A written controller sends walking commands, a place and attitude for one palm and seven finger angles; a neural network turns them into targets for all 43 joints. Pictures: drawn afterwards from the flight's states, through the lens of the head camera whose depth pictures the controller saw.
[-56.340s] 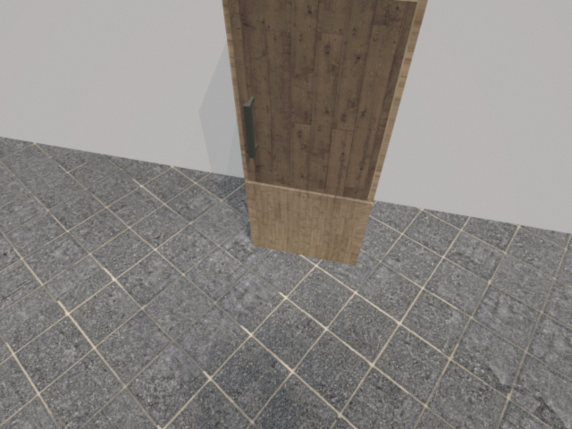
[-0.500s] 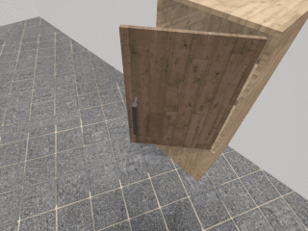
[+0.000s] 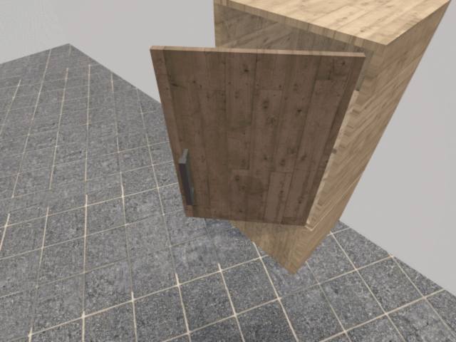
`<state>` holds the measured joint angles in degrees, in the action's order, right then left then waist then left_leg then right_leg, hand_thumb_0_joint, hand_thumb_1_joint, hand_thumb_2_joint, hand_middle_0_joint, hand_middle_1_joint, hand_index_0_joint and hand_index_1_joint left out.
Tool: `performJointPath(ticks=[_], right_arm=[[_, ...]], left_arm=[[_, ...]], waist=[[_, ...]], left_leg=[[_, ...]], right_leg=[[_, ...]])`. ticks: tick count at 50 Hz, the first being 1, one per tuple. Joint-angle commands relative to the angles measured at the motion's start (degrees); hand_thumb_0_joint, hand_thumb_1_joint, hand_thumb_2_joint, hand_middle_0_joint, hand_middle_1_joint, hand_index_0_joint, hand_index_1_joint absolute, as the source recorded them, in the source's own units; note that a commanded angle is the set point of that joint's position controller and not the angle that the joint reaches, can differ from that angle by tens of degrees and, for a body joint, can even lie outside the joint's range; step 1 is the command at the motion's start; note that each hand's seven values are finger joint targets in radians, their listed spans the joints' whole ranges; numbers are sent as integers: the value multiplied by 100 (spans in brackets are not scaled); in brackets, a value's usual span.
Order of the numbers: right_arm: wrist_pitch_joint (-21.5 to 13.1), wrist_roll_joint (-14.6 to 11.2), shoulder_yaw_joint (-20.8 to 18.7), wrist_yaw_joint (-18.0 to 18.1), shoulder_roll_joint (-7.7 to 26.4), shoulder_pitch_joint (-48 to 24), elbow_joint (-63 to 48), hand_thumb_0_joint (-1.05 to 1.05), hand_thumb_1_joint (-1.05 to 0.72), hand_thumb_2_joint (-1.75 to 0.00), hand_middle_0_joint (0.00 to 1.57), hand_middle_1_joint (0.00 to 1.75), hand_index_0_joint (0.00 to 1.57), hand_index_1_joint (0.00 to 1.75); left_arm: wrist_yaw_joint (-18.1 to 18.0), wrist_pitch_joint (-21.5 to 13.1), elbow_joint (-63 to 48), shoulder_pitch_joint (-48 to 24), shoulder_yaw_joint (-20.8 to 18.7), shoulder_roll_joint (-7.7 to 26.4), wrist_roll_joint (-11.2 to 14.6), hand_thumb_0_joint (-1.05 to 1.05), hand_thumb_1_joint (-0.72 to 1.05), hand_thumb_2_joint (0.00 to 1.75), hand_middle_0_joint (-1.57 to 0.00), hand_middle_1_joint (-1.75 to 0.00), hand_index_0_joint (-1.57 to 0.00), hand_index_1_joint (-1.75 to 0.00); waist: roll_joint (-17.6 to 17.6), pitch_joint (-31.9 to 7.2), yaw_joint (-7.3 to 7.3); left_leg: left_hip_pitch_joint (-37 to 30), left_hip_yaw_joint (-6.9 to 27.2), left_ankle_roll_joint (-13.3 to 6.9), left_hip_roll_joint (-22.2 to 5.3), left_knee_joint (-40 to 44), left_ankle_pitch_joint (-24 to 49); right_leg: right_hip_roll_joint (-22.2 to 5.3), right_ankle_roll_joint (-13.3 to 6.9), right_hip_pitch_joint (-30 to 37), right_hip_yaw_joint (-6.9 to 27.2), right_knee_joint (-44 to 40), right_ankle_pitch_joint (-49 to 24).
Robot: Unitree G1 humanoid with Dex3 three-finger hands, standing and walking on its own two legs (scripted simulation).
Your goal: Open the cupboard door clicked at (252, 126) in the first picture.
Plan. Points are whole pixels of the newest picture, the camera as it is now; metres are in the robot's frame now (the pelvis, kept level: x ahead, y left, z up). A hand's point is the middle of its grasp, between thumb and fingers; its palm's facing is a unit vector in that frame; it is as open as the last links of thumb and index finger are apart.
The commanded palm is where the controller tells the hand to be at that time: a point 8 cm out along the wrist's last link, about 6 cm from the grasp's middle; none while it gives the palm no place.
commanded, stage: raise the hand with hooked fingers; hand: left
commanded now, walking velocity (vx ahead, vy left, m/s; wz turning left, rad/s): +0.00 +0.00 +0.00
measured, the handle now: (188, 178) +0.56 +0.15 -0.11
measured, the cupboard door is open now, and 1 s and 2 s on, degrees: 39 39 39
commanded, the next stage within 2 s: none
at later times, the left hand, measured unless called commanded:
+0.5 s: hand (143, 333) +0.16 +0.17 -0.08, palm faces -0.05 -1.00 +0.01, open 8.4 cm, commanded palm +0.13 +0.24 -0.07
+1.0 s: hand (102, 316) +0.18 +0.25 -0.07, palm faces +0.03 -1.00 -0.05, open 11.4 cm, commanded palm +0.16 +0.29 -0.07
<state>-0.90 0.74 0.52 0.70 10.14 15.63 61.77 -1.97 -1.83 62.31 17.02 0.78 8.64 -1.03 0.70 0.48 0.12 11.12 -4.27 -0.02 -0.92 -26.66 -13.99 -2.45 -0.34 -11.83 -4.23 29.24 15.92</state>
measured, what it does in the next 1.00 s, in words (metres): lowers itself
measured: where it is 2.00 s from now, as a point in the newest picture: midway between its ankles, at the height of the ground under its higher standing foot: outside the picture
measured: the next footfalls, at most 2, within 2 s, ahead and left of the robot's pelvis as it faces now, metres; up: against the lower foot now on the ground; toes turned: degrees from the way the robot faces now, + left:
none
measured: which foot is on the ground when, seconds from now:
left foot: down 0.00-1.00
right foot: down 0.00-1.00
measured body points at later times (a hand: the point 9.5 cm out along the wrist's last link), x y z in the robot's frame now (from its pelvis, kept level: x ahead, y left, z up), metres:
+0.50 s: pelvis -0.03 -0.01 -0.08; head +0.02 +0.00 +0.37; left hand +0.16 +0.22 -0.08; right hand +0.20 -0.28 -0.11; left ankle +0.00 +0.12 -0.74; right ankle +0.00 -0.11 -0.74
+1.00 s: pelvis -0.04 +0.02 -0.11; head +0.04 +0.04 +0.33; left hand +0.18 +0.30 -0.07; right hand +0.12 -0.21 -0.20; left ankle +0.00 +0.12 -0.74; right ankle +0.00 -0.11 -0.74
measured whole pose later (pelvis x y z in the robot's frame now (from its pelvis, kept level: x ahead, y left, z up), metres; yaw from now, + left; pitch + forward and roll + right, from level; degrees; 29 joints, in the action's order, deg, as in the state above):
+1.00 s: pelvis -0.04 +0.02 -0.11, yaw +0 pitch +18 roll -3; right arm -11.7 -1.6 -0.1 2.6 11.6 14.7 32.7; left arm 19.6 -22.9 3.0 19.4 -16.2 15.7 18.1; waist 0.9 -8.4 0.3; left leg 60.8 -0.6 -1.8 -2.7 -73.2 -30.1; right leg -2.9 0.4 -57.8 -5.5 69.8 29.3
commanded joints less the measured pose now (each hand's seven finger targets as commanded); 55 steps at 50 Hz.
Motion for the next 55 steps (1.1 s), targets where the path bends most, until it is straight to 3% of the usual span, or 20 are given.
performJointPath(ticks=[1, 4, 5, 6, 7, 8, 9, 10, 13, 14, 16, 18, 21, 24, 27, 33, 38, 43, 50, 55], right_arm=[[-92, 13, -77, 39, 387, 230, -135, 0, -90, -90, 20, 30, 20, 30], [-98, 7, -87, 46, 389, 207, -86, 0, -90, -90, 20, 30, 20, 30], [-81, -50, -139, 27, 531, -306, -426, 0, -90, -90, 20, 30, 20, 30], [-950, -330, -240, 311, 1526, -274, -2362, 0, -90, -90, 20, 30, 20, 30], [-1429, -285, -106, 529, 988, -703, -2006, 0, -90, -90, 20, 30, 20, 30], [-1543, -342, -185, 535, 1089, -709, -1685, 0, -90, -90, 20, 30, 20, 30], [-1542, -417, -207, 477, 783, -553, -1669, 0, -90, -90, 20, 30, 20, 30], [-1615, -441, -206, 469, 1046, -660, -2086, 0, -90, -90, 20, 30, 20, 30], [-1744, -259, -412, 419, 1161, -601, -2427, 0, -90, -90, 20, 30, 20, 30], [-1761, -205, -441, 353, 1129, -612, -2576, 0, -90, -90, 20, 30, 20, 30], [-1862, -126, -593, 197, 1104, -769, -2911, 0, -90, -90, 20, 30, 20, 30], [-1878, -181, -694, -25, 1126, -827, -3256, 0, -90, -90, 20, 30, 20, 30], [-1893, -236, -715, -121, 1097, -971, -3532, 0, -90, -90, 20, 30, 20, 30], [-1779, -205, -729, -58, 1110, -1062, -3933, 0, -90, -90, 20, 30, 20, 30], [-1736, -179, -678, 46, 988, -903, -3928, 0, -90, -90, 20, 30, 20, 30], [-1683, -183, -501, 260, 1164, -679, -3637, 0, -90, -90, 20, 30, 20, 30], [-1511, -363, -515, 316, 1219, -784, -3852, 0, -90, -90, 20, 30, 20, 30], [-1398, -307, -473, 332, 998, -947, -4068, 0, -90, -90, 20, 30, 20, 30], [-1513, -219, -417, 244, 1160, -552, -3766, 0, -90, -90, 20, 30, 20, 30], [-1563, -325, -437, 306, 1413, -407, -3881, 0, -90, -90, 20, 30, 20, 30]], left_arm=[[-14, -60, -207, 285, -133, 745, 32, 0, 90, 90, -20, -30, -20, -30], [-11, -67, -227, 274, -145, 767, 32, 0, 90, 90, -20, -30, -20, -30], [-227, -72, 7, 723, -171, 795, -21, 0, 90, 90, -20, -30, -20, -30], [-99, -1436, -8677, -3741, -857, 2005, 1301, 0, 88, 89, -20, -32, -20, -32], [-298, -1163, -7006, -1028, -956, 1750, 818, 0, 85, 88, -20, -33, -20, -33], [-539, -906, -6428, -816, -822, 1371, 952, 0, 83, 87, -21, -34, -21, -34], [-460, -405, -5247, 731, -39, -38, 1007, 0, 81, 86, -21, -36, -21, -36], [-335, -598, -6144, -301, -250, 244, 1267, 0, 78, 85, -21, -37, -21, -37], [190, -1505, -4596, 165, -645, 315, 1198, 0, 71, 82, -21, -42, -21, -42], [469, -1889, -4297, 524, -719, 159, 1297, 0, 69, 81, -22, -43, -22, -43], [1128, -2708, -4235, 1477, -959, 173, 1482, 0, 64, 79, -22, -47, -22, -47], [1884, -3298, -4076, 2022, -1320, 433, 1613, 0, 60, 77, -22, -50, -22, -50], [2755, -3938, -4416, 1312, -1683, 920, 1724, 0, 53, 74, -23, -54, -23, -54], [2831, -3911, -5676, 550, -1987, 1299, 1976, 0, 46, 71, -23, -58, -23, -58], [2533, -4094, -7259, -108, -2008, 1354, 2113, 0, 39, 68, -24, -63, -24, -63], [2647, -3595, -7392, -609, -1149, 1045, 1923, 0, 25, 62, -25, -72, -25, -72], [2970, -2125, -6194, 350, -1677, 1320, 1978, 0, 13, 57, -25, -80, -25, -80], [2472, -1897, -6947, 329, -2572, 1715, 2310, 0, 1, 52, -26, -87, -26, -87], [2192, -2788, -6793, -385, -1714, 1343, 1847, 0, -15, 45, -27, -98, -27, -98], [2710, -2606, -6590, -673, -1975, 1820, 1963, 0, -27, 40, -28, -105, -28, -105]], waist=[[-298, 364, -14], [-222, 243, -30], [-632, 537, -238], [752, -2306, 569], [1601, -2045, -95], [1523, -1522, 23], [811, -767, 132], [491, -86, 267], [-1133, 710, 335], [-1792, 481, 151], [-2121, -226, -280], [-1287, -899, -540], [-431, -1613, -384], [79, -2138, -406], [831, -2584, -205], [590, -1909, 384], [-72, -2233, 10], [-59, -2754, -410], [358, -1956, 150], [454, -2207, 103]], left_leg=[[146, 357, -105, -351, 408, 431], [120, 355, -92, -370, 380, 528], [562, 231, 97, -446, -739, 126], [-956, 295, -192, 108, 188, 1042], [-1110, 92, -246, 25, 251, 1454], [-448, 160, -72, 17, 120, 931], [-90, 236, -133, -44, 136, 650], [281, 426, -129, 2, 19, 242], [1587, 425, -89, 172, -861, -677], [2027, 433, -49, 188, -1190, -735], [2708, 390, -9, 230, -1801, -654], [3028, 313, 70, 333, -2292, -247], [3690, 205, 71, 353, -3128, -156], [3833, 203, -38, 281, -3490, -268], [3467, 341, -131, 118, -3747, -58], [3868, 662, -210, -30, -4036, -587], [4070, 712, -171, 61, -3657, -851], [3872, 742, -109, 73, -3434, -396], [3893, 882, -68, 18, -3352, -1293], [3811, 983, -76, 34, -3159, -1675]], right_leg=[[-548, -216, -214, 769, -943, -520], [-541, -208, -51, 733, -938, -762], [-888, -1, -93, 1204, -867, -3162], [-267, -102, 467, 574, -318, -2188], [100, -254, 336, 310, -78, -1240], [73, -199, 97, 90, -171, -698], [110, -125, -296, -6, -231, -558], [82, -45, -687, -48, -235, -309], [102, 49, -2204, -30, 10, 1360], [105, 58, -2447, 26, 322, 1702], [97, 25, -2414, 289, 931, 1564], [40, -82, -2030, 445, 1662, 413], [-100, -85, -2300, 776, 2392, -326], [-4, -92, -2715, 888, 2722, 298], [117, -132, -3004, 801, 2959, 188], [334, -164, -4094, 470, 3105, 888], [318, -87, -3662, 305, 2891, 1233], [295, -92, -3200, 136, 3067, 878], [324, -121, -4473, -62, 3300, 1432], [296, -133, -4384, 9, 3209, 1500]])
